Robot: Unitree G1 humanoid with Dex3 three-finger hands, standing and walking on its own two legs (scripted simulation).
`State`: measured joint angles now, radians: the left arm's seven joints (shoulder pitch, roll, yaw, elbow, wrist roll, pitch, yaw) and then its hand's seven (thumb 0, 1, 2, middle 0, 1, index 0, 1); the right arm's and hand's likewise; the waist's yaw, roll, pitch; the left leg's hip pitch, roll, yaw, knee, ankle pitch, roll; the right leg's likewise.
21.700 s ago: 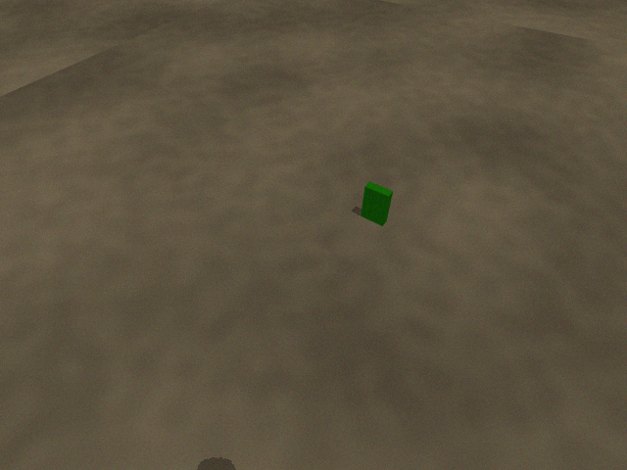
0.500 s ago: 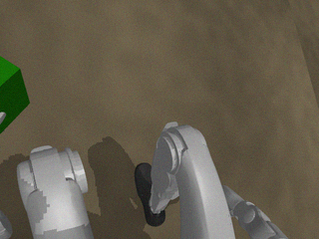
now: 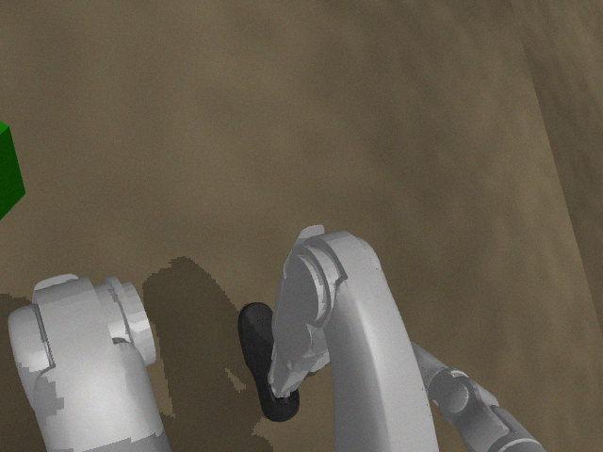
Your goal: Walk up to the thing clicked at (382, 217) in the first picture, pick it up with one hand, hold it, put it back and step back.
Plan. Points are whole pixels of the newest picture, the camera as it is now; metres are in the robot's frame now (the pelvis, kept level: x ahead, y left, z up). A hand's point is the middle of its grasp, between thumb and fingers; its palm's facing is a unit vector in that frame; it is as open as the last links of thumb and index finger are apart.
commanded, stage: lower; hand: left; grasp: from the side
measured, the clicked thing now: out of the picture +0.44 +0.27 -0.17
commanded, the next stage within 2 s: loosen in 0.46 s
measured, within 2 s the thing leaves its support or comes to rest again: rests again in 0.40 s
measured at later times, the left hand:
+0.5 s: hand out of the picture +0.41 +0.30 -0.17, palm faces +0.46 -0.89 -0.02, open 8.5 cm
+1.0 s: hand out of the picture +0.41 +0.30 -0.17, palm faces +0.46 -0.89 +0.00, open 13.0 cm
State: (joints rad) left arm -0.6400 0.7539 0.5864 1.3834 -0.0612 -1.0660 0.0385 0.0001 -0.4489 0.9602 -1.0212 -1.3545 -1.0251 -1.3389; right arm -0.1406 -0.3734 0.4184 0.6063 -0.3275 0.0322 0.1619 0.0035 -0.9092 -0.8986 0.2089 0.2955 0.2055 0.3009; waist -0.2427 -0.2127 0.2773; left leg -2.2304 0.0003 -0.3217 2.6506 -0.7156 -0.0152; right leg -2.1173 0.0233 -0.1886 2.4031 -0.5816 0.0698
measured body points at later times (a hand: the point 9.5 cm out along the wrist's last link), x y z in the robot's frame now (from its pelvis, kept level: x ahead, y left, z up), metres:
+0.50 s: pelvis +0.00 +0.00 +0.00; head +0.23 +0.18 +0.34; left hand +0.38 +0.35 -0.17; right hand +0.16 -0.25 -0.04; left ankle +0.08 +0.12 -0.25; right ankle +0.14 -0.13 -0.25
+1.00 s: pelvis -0.01 +0.01 +0.00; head +0.22 +0.19 +0.34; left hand +0.38 +0.35 -0.17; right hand +0.17 -0.24 -0.04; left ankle +0.08 +0.12 -0.25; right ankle +0.14 -0.13 -0.25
